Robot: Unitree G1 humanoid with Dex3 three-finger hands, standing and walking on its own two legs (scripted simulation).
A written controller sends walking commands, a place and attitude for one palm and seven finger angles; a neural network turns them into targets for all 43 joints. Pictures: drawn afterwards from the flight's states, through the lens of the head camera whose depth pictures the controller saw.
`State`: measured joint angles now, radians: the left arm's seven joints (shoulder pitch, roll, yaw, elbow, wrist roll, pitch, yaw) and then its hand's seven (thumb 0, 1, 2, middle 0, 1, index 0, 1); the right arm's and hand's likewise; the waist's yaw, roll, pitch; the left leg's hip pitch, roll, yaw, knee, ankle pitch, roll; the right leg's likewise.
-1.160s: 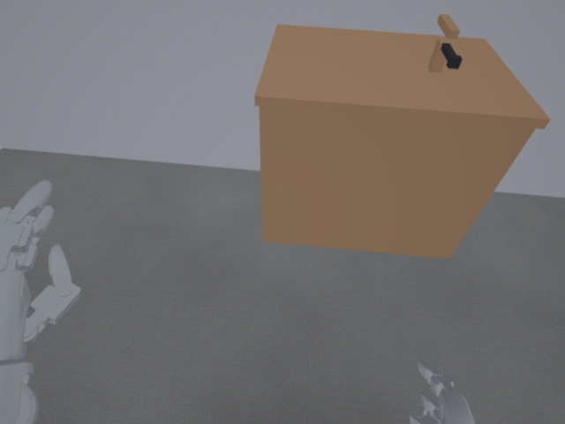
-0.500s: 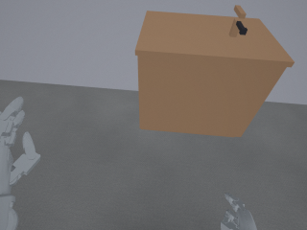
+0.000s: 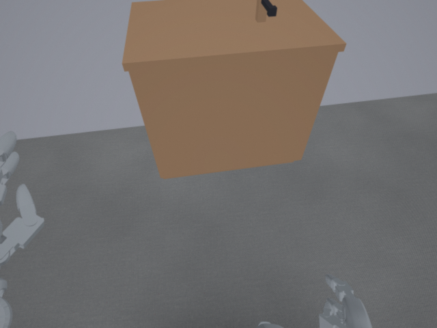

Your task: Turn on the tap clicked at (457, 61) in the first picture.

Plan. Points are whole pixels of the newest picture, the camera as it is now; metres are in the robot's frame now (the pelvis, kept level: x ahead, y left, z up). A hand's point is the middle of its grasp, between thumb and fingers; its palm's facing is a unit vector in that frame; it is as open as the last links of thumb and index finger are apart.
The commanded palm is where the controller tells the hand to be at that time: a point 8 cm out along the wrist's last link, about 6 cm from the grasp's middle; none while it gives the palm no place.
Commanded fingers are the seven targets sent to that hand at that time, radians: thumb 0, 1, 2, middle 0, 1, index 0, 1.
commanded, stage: walk to a spot facing it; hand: left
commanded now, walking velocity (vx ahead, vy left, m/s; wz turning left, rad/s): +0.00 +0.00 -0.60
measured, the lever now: (271, 11) +1.13 -0.09 +0.10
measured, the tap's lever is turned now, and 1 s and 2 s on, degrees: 0 0 0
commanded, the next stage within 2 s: turn to face it in 1.78 s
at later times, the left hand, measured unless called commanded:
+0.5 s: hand (124, 179) +0.27 +0.16 +0.18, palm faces +0.16 -0.90 -0.40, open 7.4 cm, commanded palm +0.23 +0.20 +0.20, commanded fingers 0.00 0.90 0.90 -0.20 -0.30 -0.20 -0.30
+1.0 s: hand (239, 129) +0.37 +0.01 +0.20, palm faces -0.08 -0.90 -0.42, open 7.4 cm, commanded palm +0.35 +0.06 +0.20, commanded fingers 0.00 0.90 0.90 -0.20 -0.30 -0.20 -0.30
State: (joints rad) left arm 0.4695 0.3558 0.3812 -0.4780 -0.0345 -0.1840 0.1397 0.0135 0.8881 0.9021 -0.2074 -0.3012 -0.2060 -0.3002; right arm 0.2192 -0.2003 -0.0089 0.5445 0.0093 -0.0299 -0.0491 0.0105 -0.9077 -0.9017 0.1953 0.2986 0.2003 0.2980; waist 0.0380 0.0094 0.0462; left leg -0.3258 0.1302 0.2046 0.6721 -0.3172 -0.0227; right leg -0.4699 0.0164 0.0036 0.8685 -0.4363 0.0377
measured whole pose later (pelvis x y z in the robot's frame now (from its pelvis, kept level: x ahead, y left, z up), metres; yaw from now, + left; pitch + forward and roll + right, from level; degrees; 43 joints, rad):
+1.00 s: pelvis +0.07 -0.09 +0.00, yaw -33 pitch -1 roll +0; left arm 0.49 0.41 0.41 -0.54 -0.01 -0.27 0.16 0.01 0.88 0.90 -0.21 -0.30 -0.21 -0.30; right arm 0.25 -0.25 -0.03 0.61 -0.01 -0.04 -0.09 0.01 -0.91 -0.90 0.19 0.30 0.20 0.30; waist -0.01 -0.04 0.02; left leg -0.36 0.11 0.16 0.62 -0.23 0.00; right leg -0.32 0.00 -0.01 0.76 -0.44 -0.03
